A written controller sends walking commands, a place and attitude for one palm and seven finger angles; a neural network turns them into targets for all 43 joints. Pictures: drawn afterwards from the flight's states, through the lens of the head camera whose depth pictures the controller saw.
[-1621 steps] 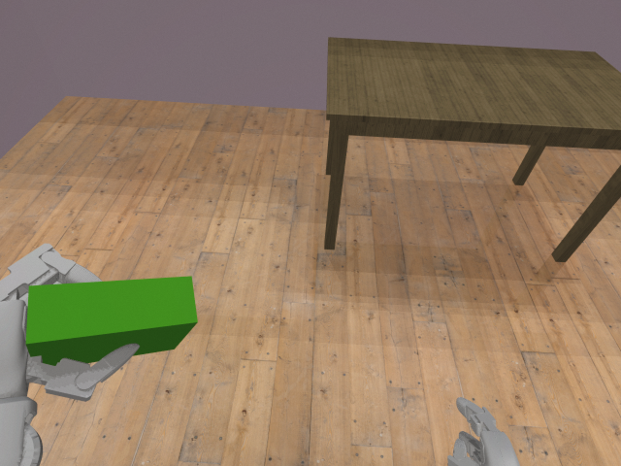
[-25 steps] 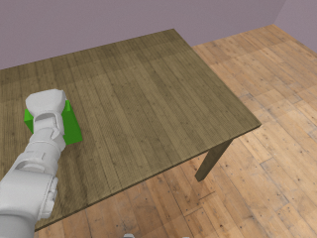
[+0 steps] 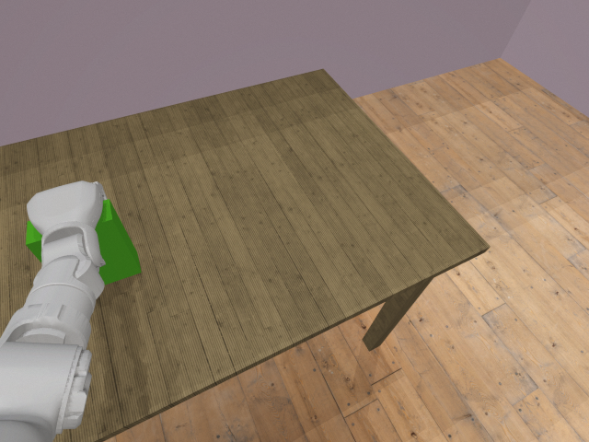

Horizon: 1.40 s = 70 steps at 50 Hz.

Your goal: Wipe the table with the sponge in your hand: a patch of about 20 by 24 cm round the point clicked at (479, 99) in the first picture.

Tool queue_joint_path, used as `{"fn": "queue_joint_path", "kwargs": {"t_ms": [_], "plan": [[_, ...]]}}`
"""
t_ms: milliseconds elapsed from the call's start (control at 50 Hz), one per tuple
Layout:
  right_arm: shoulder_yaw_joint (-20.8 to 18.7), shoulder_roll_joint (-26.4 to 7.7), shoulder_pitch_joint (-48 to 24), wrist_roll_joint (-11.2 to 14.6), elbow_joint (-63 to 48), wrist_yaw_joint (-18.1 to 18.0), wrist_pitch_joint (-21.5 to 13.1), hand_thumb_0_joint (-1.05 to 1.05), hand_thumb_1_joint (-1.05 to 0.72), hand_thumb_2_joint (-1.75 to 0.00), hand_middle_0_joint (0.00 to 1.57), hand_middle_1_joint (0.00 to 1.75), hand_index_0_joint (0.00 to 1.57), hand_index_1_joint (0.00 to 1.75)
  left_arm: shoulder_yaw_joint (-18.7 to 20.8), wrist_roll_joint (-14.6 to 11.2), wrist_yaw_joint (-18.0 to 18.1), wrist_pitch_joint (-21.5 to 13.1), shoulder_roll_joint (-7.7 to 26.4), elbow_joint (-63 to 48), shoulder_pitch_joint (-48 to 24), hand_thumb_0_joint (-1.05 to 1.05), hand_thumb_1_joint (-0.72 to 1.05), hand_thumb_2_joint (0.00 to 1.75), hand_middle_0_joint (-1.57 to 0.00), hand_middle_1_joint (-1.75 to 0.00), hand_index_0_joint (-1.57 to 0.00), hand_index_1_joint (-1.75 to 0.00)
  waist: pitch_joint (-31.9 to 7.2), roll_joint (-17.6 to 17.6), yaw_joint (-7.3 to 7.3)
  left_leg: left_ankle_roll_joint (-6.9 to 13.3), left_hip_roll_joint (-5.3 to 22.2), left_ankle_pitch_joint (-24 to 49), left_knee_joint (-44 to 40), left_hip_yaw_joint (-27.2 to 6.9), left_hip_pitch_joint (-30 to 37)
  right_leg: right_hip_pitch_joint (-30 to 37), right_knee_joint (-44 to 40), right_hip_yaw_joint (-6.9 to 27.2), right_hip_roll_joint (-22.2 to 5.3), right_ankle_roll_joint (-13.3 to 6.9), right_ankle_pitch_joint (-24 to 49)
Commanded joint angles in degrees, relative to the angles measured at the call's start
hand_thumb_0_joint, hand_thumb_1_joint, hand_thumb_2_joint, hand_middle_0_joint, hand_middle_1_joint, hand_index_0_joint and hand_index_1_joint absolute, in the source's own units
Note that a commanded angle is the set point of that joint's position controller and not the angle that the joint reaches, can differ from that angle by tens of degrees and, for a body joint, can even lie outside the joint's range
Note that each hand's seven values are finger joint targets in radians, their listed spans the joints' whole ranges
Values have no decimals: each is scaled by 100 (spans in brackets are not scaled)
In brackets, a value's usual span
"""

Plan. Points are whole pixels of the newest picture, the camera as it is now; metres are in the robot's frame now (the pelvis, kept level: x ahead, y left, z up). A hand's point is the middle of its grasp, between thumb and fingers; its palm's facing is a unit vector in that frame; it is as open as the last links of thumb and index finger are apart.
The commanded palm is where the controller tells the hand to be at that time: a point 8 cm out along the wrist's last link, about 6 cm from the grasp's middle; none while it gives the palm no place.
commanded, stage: slide back across to the first lane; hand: left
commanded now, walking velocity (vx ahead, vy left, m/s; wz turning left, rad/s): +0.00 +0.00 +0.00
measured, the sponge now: (95, 258) +0.39 +0.32 -0.04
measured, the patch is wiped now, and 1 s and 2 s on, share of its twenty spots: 0.95 0.95 0.95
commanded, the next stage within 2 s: wipe back along the first lane in 0.20 s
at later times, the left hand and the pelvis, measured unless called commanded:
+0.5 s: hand (47, 258) +0.37 +0.36 +0.01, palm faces -0.12 -0.02 -0.99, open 9.4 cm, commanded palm +0.34 +0.34 +0.05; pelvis +0.01 +0.01 +0.00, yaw +1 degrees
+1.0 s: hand (53, 285) +0.32 +0.33 +0.01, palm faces -0.07 -0.02 -1.00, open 9.4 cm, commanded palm +0.29 +0.31 +0.04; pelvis +0.01 +0.01 +0.00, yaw +2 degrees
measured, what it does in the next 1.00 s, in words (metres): stands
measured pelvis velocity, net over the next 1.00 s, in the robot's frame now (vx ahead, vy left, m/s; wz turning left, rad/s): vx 0.01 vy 0.01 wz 0.03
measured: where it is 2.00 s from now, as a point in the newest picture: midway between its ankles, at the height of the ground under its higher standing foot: outside the picture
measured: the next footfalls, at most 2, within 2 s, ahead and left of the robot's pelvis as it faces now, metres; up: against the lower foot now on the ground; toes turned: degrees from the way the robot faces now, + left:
none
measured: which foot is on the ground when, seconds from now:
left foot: down 0.00-1.00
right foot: down 0.00-1.00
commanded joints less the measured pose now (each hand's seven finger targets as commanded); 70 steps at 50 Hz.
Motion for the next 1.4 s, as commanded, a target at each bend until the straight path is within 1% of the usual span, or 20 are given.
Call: {"fn": "queue_joint_path", "kwargs": {"t_ms": [0, 100, 280, 360, 460, 520, 560, 620, 660, 720, 760, 820, 860, 920, 960, 1000, 1060, 1140, 1260, 1380], "plan": [[-342, -1001, 115, -27, -582, -69, -131, 0, -90, -90, 20, 30, 20, 30, 233, 270, -24, 45, 1757, -677, -1002, 0, 10, 130, -120, -160, -120, -160, -1582, 122, 261, 58, -68, 2103, -401, -172, 1283, 914, -271, -89, 84, -332, 1825], [-391, -1002, 42, -29, -663, -44, -95, 0, -90, -90, 20, 30, 20, 30, 263, 190, -83, -124, 1622, -1075, -461, 0, 10, 130, -120, -160, -120, -160, -1586, 193, 319, 46, -65, 2584, -329, -177, 1486, 969, -253, -110, 88, -352, 2191], [-386, -1047, -22, -21, -589, -131, -37, 0, -90, -90, 20, 30, 20, 30, 343, 240, -190, -338, 1897, -1240, -789, 0, 10, 130, -120, -160, -120, -160, -1375, 309, 228, 47, -59, 2442, -386, -252, 1641, 768, -307, -142, 78, -386, 1843], [-411, -957, -144, -21, -702, -107, -55, 0, -90, -90, 20, 30, 20, 30, 102, 128, -235, -444, 1335, -1622, -331, 0, 10, 130, -120, -160, -120, -160, -1603, 433, 313, 9, -7, 2924, -339, -315, 1883, 730, -283, -134, 91, -407, 1970], [-391, -975, -297, -4, -754, -110, -11, 0, -90, -90, 20, 30, 20, 30, 194, -80, -158, -330, 1244, -1746, 162, 0, 10, 130, -120, -160, -120, -160, -1388, 153, 358, -4, -11, 2616, -405, -336, 1680, 790, -297, -165, 98, -409, 1818], [-381, -967, -329, 1, -761, -115, 7, 0, -90, -90, 20, 30, 20, 30, -147, -80, -134, -175, 921, -1750, 180, 0, 10, 130, -120, -160, -120, -160, -1220, 40, 276, -6, -22, 2209, -460, -335, 1634, 680, -323, -224, 102, -384, 1495], [-352, -966, -435, 19, -775, -126, -2, 0, -90, -90, 20, 30, 20, 30, 42, -131, -134, -107, 1036, -1779, 339, 0, 10, 130, -120, -160, -120, -160, -1199, 94, 385, -20, -15, 2241, -517, -374, 1615, 755, -329, -194, 98, -424, 1476], [-346, -923, -461, 17, -849, -116, -3, 0, -90, -90, 20, 30, 20, 30, -325, -163, -169, -10, 619, -1901, 653, 0, 10, 130, -120, -160, -120, -160, -1219, 33, 357, -19, -34, 2159, -503, -349, 1642, 775, -326, -236, 107, -402, 1422], [-326, -957, -544, 21, -837, -131, -8, 0, -90, -90, 20, 30, 20, 30, 21, -220, -173, 21, 877, -1892, 866, 0, 10, 130, -120, -160, -120, -160, -1116, -78, 460, -19, -24, 2163, -550, -379, 1525, 876, -345, -184, 94, -429, 1492], [-329, -911, -578, 22, -926, -116, -21, 0, -90, -90, 20, 30, 20, 30, -357, -235, -199, 90, 437, -2040, 1171, 0, 10, 130, -120, -160, -120, -160, -1012, -155, 421, -14, -38, 2022, -541, -345, 1540, 838, -347, -235, 100, -404, 1401], [-311, -924, -670, 33, -951, -129, -45, 0, -90, -90, 20, 30, 20, 30, -93, -282, -193, 114, 631, -2142, 1380, 0, 10, 130, -120, -160, -120, -160, -1011, -151, 522, -23, -50, 2013, -568, -362, 1468, 932, -338, -183, 100, -430, 1434], [-307, -897, -702, 36, -988, -132, -54, 0, -90, -90, 20, 30, 20, 30, -499, -272, -205, 217, 244, -2285, 1327, 0, 10, 130, -120, -160, -120, -160, -854, -222, 414, -14, -50, 1765, -572, -326, 1486, 802, -363, -233, 94, -397, 1257], [-284, -915, -789, 44, -1010, -140, -70, 0, -90, -90, 20, 30, 20, 30, -260, -284, -199, 268, 454, -2383, 1492, 0, 10, 130, -120, -160, -120, -160, -931, -151, 532, -36, -60, 1876, -602, -366, 1500, 906, -344, -187, 96, -434, 1326], [-277, -872, -819, 53, -1083, -134, -101, 0, -90, -90, 20, 30, 20, 30, -480, -318, -226, 344, 205, -2525, 1812, 0, 10, 130, -120, -160, -120, -160, -854, -189, 503, -20, -99, 1840, -567, -315, 1491, 976, -348, -207, 85, -410, 1416], [-257, -904, -886, 60, -1073, -154, -110, 0, -90, -90, 20, 30, 20, 30, -227, -351, -235, 370, 480, -2664, 1785, 0, 10, 130, -120, -160, -120, -160, -877, -189, 555, -36, -102, 1809, -625, -349, 1486, 1076, -367, -143, 88, -429, 1429], [-253, -867, -903, 66, -1112, -158, -129, 0, -90, -90, 20, 30, 20, 30, -392, -373, -254, 395, 280, -2751, 1938, 0, 10, 130, -120, -160, -120, -160, -786, -256, 529, -19, -128, 1742, -611, -314, 1486, 1074, -389, -188, 86, -406, 1431], [-224, -889, -1002, 68, -1124, -180, -136, 0, -90, -90, 20, 30, 20, 30, -220, -372, -267, 428, 499, -2901, 1925, 0, 10, 130, -120, -160, -120, -160, -712, -139, 561, -32, -143, 1706, -675, -330, 1486, 1132, -421, -119, 77, -424, 1411], [-218, -838, -1050, 65, -1188, -169, -188, 0, -90, -90, 20, 30, 20, 30, -568, -354, -310, 431, 91, -3058, 2196, 0, 10, 130, -120, -160, -120, -160, -660, -230, 536, -21, -154, 1690, -648, -310, 1546, 1079, -429, -149, 82, -410, 1419], [-247, -826, -1153, 51, -1221, -142, -271, 0, -90, -90, 20, 30, 20, 30, -358, -456, -276, 397, 97, -3447, 2894, 0, 10, 130, -120, -160, -120, -160, -874, -279, 681, -33, -155, 2029, -611, -295, 1645, 1368, -372, -53, 77, -426, 1930], [-234, -791, -1303, 41, -1284, -144, -302, 0, -90, -90, 20, 30, 20, 30, -478, -523, -180, 553, -93, -3840, 3252, 0, 10, 130, -120, -160, -120, -160, -662, -316, 684, -29, -152, 1856, -673, -294, 1604, 1371, -371, -89, 70, -408, 1771]]}}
